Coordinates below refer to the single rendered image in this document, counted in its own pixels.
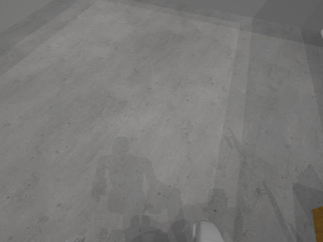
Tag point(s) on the cupboard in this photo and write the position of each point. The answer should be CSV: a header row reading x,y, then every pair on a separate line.
x,y
318,223

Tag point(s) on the right robot thigh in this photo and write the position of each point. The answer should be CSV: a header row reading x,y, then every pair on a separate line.
x,y
204,231

